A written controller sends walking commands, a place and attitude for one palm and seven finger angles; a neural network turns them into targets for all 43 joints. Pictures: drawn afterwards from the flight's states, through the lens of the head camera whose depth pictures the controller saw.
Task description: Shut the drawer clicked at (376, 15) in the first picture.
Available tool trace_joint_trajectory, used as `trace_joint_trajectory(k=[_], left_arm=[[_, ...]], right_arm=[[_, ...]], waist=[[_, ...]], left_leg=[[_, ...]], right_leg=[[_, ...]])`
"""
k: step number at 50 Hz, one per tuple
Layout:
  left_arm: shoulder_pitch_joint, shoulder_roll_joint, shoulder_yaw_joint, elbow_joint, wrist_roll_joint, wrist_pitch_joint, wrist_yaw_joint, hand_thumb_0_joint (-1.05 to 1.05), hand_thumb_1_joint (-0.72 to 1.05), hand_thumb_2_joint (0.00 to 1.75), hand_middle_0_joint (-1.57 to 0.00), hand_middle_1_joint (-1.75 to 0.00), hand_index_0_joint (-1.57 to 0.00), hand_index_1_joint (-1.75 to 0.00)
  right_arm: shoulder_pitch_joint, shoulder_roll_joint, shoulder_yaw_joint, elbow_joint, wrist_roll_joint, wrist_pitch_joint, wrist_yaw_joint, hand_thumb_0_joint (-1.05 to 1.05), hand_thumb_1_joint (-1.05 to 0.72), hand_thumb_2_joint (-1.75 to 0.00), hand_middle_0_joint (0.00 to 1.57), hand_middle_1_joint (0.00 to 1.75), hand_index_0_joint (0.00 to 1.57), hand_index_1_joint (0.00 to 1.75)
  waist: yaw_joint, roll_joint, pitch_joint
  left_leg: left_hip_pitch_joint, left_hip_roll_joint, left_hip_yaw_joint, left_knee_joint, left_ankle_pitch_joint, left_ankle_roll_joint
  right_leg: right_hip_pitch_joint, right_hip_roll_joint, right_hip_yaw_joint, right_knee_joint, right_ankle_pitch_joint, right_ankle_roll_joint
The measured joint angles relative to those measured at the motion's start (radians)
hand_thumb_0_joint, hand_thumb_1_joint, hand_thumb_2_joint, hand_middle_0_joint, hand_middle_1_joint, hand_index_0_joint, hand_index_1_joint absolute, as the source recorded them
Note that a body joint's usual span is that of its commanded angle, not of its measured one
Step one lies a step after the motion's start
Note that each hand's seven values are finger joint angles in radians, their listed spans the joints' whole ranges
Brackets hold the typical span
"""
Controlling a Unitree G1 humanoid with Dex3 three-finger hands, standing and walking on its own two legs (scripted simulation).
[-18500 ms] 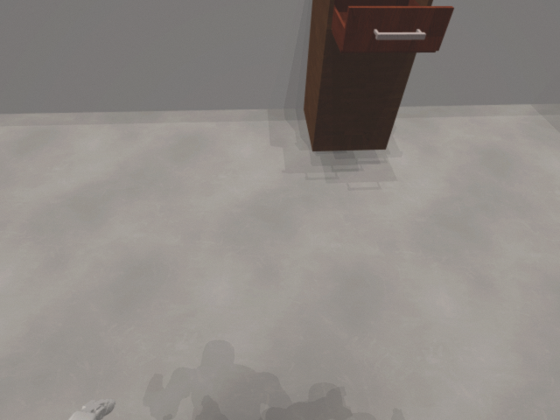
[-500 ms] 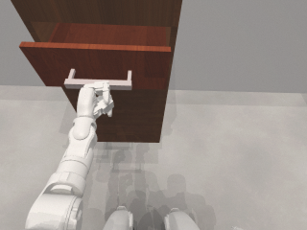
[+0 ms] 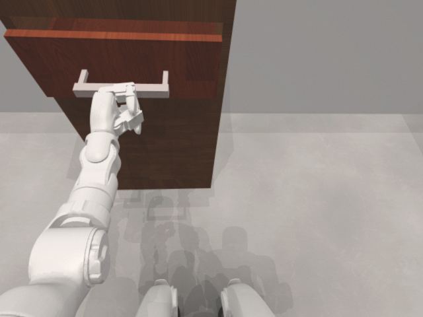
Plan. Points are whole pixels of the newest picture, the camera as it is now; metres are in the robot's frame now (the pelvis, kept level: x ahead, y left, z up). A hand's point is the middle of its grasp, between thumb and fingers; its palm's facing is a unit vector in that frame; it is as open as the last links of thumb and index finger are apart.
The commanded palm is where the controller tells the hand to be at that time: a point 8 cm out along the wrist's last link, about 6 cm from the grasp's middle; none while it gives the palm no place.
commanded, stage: push the drawer shut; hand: left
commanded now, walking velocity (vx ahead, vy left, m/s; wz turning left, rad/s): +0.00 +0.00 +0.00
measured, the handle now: (124, 83) +0.56 +0.14 +0.07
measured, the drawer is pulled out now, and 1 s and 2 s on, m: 0.05 0.00 0.00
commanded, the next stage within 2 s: pull the fist back off the drawer in 0.76 s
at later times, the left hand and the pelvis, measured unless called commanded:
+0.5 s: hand (140, 91) +0.54 +0.10 +0.07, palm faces -0.04 -1.00 -0.03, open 3.4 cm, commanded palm +0.54 +0.14 +0.07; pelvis -0.01 +0.01 -0.01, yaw -1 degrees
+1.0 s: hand (136, 91) +0.54 +0.11 +0.06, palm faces -0.04 -1.00 -0.05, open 3.1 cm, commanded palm +0.56 +0.13 +0.07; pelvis -0.03 +0.02 -0.03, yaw +0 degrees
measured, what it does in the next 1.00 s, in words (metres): stands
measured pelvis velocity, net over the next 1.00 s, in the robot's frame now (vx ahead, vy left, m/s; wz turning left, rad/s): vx -0.03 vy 0.02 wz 0.00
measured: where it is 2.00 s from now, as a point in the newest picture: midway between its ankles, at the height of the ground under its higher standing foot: outside the picture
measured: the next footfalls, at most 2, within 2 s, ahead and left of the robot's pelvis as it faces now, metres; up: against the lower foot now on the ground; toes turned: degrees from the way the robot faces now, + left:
none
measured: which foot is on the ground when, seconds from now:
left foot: down 0.00-1.00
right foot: down 0.00-1.00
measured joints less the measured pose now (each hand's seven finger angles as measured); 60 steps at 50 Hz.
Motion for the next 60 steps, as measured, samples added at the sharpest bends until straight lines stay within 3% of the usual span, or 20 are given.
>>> trace_joint_trajectory(k=[25,31,47,60], left_arm=[[-0.263,0.122,0.07,0.202,0.072,0.027,0.028,0.07,0.81,0.92,-1.4,-1.6,-1.4,-1.6],[-0.296,0.129,0.067,0.227,0.089,0.021,0.03,0.03,0.74,0.95,-1.4,-1.6,-1.4,-1.6],[-0.403,0.179,0.007,0.283,0.099,0.066,0.062,0.03,0.65,0.98,-1.4,-1.6,-1.4,-1.6],[-0.416,0.174,0.014,0.277,0.106,0.087,0.064,0.01,0.69,0.97,-1.4,-1.6,-1.4,-1.6]], right_arm=[[0.047,-0.01,0.024,0.017,-0.033,0.002,0.008,0.0,-0.9,-0.9,0.2,0.3,0.2,0.3],[0.065,-0.006,0.03,0.025,-0.041,0.002,0.012,0.0,-0.9,-0.9,0.2,0.3,0.2,0.3],[0.047,-0.007,0.05,0.031,-0.046,-0.041,-0.002,0.0,-0.9,-0.9,0.2,0.3,0.2,0.3],[0.059,-0.01,0.054,0.024,-0.052,-0.042,0.011,0.0,-0.9,-0.9,0.2,0.3,0.2,0.3]], waist=[[-0.082,0.018,0.007],[-0.084,0.019,0.006],[-0.124,0.015,0.011],[-0.121,0.019,0.01]], left_leg=[[-0.137,0.005,-0.015,0.065,0.0,0.012],[-0.169,0.001,-0.025,0.082,0.0,0.014],[-0.244,-0.009,-0.049,0.11,0.027,0.019],[-0.265,-0.01,-0.045,0.127,0.028,0.023]], right_leg=[[-0.12,0.007,-0.016,0.036,0.01,0.012],[-0.145,0.004,-0.026,0.046,0.01,0.014],[-0.203,-0.003,-0.052,0.059,0.034,0.021],[-0.226,-0.004,-0.049,0.078,0.034,0.025]])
